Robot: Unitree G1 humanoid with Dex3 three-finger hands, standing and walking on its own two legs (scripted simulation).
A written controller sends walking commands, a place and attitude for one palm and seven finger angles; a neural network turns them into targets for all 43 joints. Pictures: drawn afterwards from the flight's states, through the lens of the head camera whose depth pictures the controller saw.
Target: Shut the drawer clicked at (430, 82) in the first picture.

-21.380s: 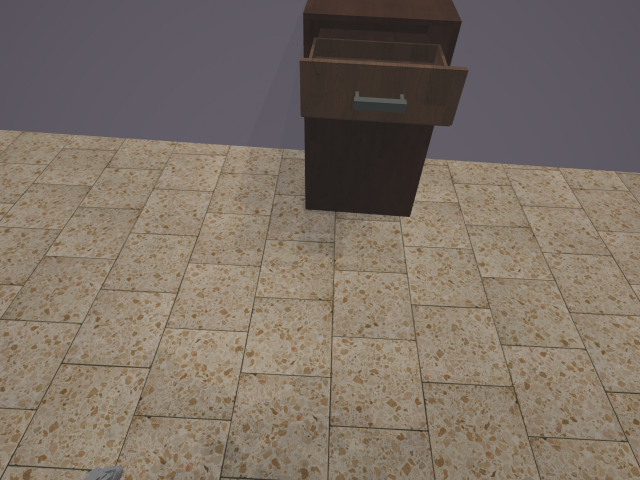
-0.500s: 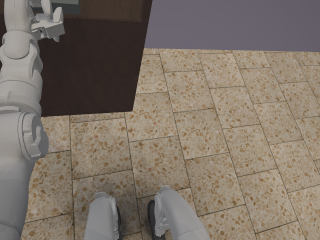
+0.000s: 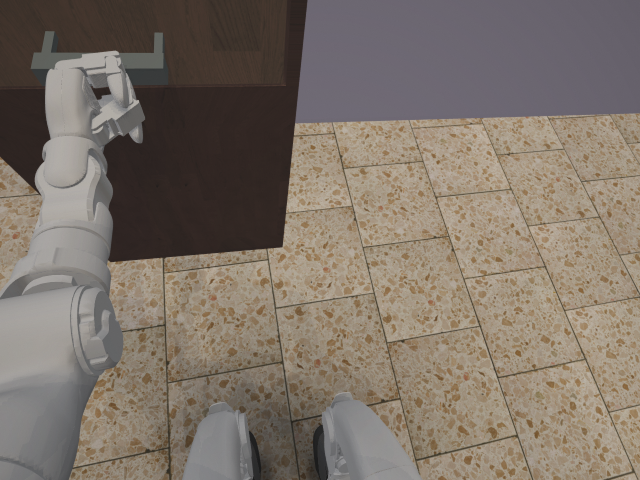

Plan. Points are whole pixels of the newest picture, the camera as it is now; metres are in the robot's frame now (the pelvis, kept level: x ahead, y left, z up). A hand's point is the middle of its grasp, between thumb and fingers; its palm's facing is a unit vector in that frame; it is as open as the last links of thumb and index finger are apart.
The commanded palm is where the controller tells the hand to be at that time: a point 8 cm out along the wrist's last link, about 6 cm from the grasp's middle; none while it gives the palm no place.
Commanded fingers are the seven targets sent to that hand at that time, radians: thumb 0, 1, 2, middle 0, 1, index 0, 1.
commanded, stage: draw the hand back to the body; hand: left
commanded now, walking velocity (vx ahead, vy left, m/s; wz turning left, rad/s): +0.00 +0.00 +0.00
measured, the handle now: (105, 55) +0.63 +0.19 +0.07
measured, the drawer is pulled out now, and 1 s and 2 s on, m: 0.00 0.00 0.00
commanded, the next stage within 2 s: step back with the hand held close in 1.44 s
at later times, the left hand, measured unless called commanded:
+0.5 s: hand (63, 161) +0.42 +0.18 +0.14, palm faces +0.03 -1.00 -0.04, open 3.3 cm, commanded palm +0.38 +0.23 +0.15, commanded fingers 0.00 0.90 0.90 -1.40 -1.60 -1.40 -1.60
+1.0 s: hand out of the picture +0.28 +0.22 +0.22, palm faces +0.32 -0.91 -0.27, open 3.3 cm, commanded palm +0.23 +0.26 +0.24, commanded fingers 0.00 0.90 0.90 -1.40 -1.60 -1.40 -1.60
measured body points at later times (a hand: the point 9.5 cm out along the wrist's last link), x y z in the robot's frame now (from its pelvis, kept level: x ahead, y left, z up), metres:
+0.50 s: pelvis +0.05 +0.00 +0.06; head +0.11 +0.01 +0.51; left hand +0.42 +0.24 +0.14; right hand +0.15 -0.26 -0.04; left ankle +0.04 +0.09 -0.63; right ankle +0.02 -0.11 -0.63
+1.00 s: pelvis +0.04 -0.01 +0.11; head +0.03 -0.03 +0.55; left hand +0.26 +0.26 +0.24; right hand +0.25 -0.21 +0.03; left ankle +0.04 +0.09 -0.63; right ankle +0.02 -0.11 -0.63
